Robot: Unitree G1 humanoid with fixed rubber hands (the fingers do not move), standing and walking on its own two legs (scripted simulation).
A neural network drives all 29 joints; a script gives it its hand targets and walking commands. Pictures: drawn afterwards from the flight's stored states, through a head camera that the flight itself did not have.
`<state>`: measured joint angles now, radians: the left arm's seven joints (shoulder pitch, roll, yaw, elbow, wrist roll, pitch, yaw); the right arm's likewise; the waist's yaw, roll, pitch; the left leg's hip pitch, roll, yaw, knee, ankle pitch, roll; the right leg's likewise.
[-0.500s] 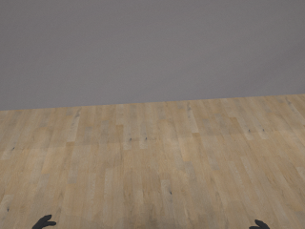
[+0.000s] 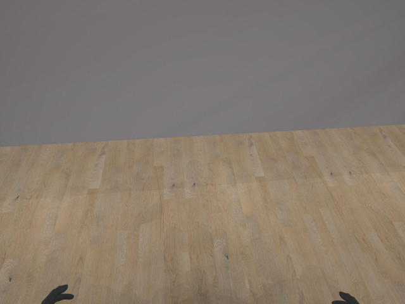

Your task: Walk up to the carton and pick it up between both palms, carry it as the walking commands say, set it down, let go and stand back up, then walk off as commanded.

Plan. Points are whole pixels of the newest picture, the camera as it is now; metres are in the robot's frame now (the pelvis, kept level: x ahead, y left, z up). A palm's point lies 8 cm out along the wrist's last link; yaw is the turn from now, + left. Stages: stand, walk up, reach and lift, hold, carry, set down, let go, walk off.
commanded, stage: stand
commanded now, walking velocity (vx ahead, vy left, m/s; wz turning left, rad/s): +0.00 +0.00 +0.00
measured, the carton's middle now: out of the picture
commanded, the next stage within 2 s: walk up in 0.38 s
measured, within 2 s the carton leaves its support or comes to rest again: neither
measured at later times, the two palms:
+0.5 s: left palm out of the picture +0.10 +0.31 -0.10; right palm out of the picture +0.10 -0.31 -0.10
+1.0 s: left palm (157, 188) +0.37 +0.12 -0.04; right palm out of the picture +0.02 -0.52 -0.08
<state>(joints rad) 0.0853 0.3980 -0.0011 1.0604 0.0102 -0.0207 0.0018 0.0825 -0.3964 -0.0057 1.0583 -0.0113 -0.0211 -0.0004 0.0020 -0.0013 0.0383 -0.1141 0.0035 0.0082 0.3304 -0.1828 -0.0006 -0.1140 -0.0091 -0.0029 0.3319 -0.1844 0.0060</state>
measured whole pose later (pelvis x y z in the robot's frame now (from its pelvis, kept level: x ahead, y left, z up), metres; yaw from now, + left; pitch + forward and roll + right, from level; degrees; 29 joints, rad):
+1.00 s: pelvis +0.06 -0.12 -0.03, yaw -25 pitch +1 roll +0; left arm 0.07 0.52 0.12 0.69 0.03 0.03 -0.19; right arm 0.16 -0.61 -0.10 0.88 0.00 -0.08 0.02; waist 0.03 0.04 -0.04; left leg -0.33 0.18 0.07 0.97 -0.52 0.00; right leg -0.45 -0.06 -0.05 0.63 -0.21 -0.01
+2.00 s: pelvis +0.32 -0.52 -0.01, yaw -69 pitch +2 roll -1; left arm 0.27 0.50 0.11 0.84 0.02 -0.02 -0.15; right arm 0.16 -0.50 -0.06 0.87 -0.01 -0.14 0.05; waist 0.13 0.00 -0.01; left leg -0.54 0.12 0.09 0.62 -0.19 -0.01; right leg -0.19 0.07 0.06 0.45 -0.31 -0.05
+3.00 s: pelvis +0.40 -1.17 -0.02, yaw -95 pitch +0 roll +2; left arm 0.18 0.51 0.09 0.87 0.01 -0.05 -0.12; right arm 0.25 -0.51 -0.08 0.80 -0.01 -0.16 0.02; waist 0.02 -0.11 -0.02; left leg -0.27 0.09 0.25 0.51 -0.23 0.01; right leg -0.54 -0.06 0.02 1.08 -0.27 -0.01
